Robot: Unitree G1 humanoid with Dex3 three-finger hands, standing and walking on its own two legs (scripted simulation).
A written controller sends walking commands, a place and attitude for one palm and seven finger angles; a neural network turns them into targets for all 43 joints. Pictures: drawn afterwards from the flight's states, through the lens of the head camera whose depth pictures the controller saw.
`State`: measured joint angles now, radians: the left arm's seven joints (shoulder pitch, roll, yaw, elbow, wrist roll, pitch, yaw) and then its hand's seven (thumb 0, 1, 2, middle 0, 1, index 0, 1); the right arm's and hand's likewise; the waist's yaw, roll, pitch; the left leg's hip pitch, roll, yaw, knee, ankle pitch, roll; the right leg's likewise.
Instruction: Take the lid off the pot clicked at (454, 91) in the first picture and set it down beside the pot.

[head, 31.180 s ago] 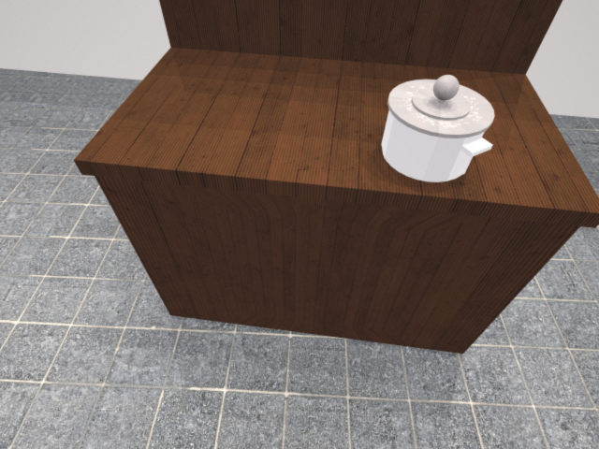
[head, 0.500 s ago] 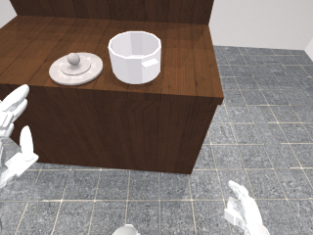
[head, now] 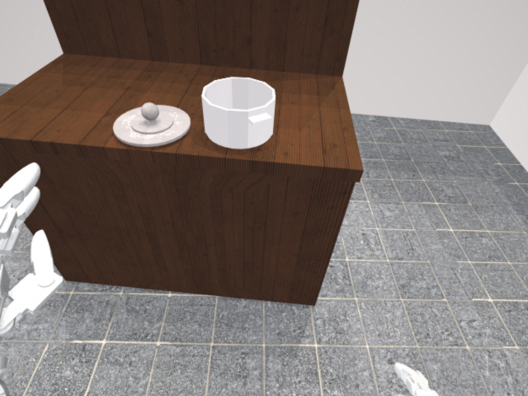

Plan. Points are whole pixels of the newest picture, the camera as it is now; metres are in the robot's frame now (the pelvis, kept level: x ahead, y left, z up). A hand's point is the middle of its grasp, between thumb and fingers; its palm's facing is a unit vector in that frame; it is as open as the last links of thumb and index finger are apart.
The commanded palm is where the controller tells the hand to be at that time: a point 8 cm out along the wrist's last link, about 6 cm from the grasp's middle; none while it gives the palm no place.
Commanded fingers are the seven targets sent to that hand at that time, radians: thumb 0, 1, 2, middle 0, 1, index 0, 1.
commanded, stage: stop stepping back and stand still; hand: left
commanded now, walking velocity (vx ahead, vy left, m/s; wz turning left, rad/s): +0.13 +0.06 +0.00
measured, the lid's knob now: (150, 111) +0.78 +0.34 +0.04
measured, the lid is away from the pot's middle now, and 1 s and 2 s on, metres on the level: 0.24 0.24 0.24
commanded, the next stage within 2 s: let the arm hang, fingers relaxed in 0.16 s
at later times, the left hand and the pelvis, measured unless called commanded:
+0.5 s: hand out of the picture +0.06 +0.18 -0.15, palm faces +0.06 -0.97 -0.24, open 7.4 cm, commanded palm none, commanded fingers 0.00 0.90 0.90 -0.20 -0.30 -0.20 -0.30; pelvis -0.01 -0.01 +0.00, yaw +3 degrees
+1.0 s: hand out of the picture +0.08 +0.19 -0.16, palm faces +0.03 -0.97 -0.23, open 7.4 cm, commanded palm none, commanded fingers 0.00 0.90 0.90 -0.20 -0.30 -0.20 -0.30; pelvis +0.04 +0.00 +0.01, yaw +1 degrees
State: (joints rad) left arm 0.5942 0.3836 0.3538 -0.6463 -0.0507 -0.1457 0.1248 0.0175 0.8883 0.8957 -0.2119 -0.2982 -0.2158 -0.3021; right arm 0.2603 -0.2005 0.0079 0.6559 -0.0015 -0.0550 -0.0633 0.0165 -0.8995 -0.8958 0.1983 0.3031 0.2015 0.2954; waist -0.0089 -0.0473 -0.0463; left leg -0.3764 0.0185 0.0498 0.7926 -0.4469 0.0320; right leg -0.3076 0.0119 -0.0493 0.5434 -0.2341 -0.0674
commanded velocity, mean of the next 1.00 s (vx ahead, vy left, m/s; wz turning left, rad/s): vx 0.01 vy -0.01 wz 0.00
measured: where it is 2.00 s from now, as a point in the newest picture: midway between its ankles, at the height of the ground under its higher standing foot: outside the picture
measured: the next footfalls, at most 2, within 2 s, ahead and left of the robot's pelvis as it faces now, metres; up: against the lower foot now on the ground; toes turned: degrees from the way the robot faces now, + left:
right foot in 0.24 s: +0.04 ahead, -0.07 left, +0.00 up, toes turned -2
left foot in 0.58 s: +0.04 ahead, +0.13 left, +0.00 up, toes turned +4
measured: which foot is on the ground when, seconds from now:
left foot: down 0.00-0.24, up 0.26-0.56, down 0.58-1.00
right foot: down 0.00-0.06, up 0.08-0.22, down 0.24-1.00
